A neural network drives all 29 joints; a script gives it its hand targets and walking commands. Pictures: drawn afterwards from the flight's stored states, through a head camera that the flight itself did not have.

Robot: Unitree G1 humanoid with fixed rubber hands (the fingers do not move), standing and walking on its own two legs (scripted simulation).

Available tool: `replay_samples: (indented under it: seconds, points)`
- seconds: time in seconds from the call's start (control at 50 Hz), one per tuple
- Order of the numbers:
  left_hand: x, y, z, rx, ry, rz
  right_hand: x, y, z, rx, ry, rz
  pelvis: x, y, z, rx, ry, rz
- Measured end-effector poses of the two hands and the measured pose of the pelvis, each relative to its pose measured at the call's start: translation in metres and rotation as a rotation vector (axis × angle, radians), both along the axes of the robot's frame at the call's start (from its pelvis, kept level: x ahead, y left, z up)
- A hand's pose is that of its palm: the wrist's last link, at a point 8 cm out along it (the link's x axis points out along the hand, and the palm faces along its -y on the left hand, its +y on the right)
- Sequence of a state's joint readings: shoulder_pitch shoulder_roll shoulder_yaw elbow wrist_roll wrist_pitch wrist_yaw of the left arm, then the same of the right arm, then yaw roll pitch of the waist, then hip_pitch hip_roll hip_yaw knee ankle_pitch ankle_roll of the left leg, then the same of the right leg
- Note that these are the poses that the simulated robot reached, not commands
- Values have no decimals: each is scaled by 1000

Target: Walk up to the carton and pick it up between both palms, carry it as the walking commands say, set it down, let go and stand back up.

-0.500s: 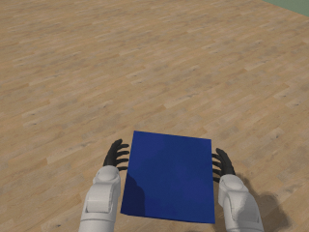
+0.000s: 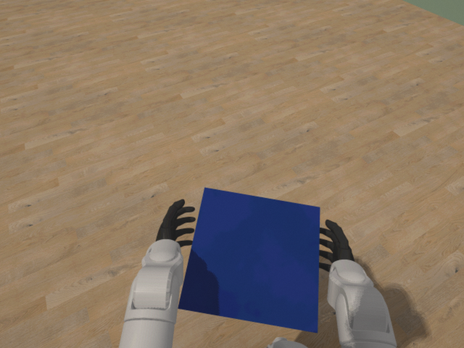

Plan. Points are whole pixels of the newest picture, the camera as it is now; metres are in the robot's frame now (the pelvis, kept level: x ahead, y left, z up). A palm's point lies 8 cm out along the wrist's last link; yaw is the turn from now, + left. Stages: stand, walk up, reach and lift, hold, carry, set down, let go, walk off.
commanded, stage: carry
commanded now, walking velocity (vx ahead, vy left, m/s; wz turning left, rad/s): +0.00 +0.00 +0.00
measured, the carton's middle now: (246, 265) +0.31 -0.02 -0.09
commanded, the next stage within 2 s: none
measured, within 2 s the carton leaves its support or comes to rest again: neither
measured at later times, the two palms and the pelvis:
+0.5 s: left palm (163, 128) +0.55 +0.15 +0.06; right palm (298, 153) +0.50 -0.13 +0.03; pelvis +0.24 +0.05 +0.03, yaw -4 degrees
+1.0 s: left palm (154, 87) +0.76 +0.21 +0.03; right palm (263, 91) +0.74 -0.08 +0.02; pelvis +0.47 +0.08 +0.01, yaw -6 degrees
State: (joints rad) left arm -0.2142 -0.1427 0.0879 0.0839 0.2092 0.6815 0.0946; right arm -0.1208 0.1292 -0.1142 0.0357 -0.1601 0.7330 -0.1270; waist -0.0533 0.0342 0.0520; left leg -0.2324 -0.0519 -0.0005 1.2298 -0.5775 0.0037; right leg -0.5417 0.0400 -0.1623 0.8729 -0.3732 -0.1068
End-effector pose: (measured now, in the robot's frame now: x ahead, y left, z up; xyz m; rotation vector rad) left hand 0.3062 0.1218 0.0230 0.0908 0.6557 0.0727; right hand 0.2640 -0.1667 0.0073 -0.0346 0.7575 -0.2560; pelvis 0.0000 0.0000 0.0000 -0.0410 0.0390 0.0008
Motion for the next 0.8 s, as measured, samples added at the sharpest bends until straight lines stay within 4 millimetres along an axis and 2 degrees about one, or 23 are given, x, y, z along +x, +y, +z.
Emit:
replay_samples:
  seconds: [0.12,0.18,0.24,0.32,0.4,0.46,0.52,0.66,0.74,0.8]
  points:
    - [46,34,2,-59,14,149,90,34,20,-81,21,122,59,-2,19,0,27,25]
    - [70,52,9,-75,4,191,129,50,29,-73,12,168,91,6,24,1,31,24]
    - [101,63,18,-73,-8,185,161,61,34,-73,1,184,125,19,25,23,22,-10]
    - [148,63,31,-29,-4,129,187,61,36,-63,10,137,163,35,31,14,38,-55]
    - [198,49,42,9,-23,51,205,51,35,-23,2,49,198,45,32,12,40,-94]
    - [231,36,42,22,-26,-26,222,39,29,0,0,-7,225,47,27,16,33,-86]
    - [256,29,38,13,-8,-68,239,35,27,-16,24,-59,249,48,27,21,24,-50]
    - [302,52,27,-15,0,-24,305,53,38,-40,19,-22,306,57,26,2,29,-82]
    - [334,62,26,7,-7,-21,340,61,28,-7,3,3,341,64,19,-25,22,-118]
    - [361,66,23,6,-11,-23,366,65,16,-12,0,16,369,66,11,-30,24,-82]
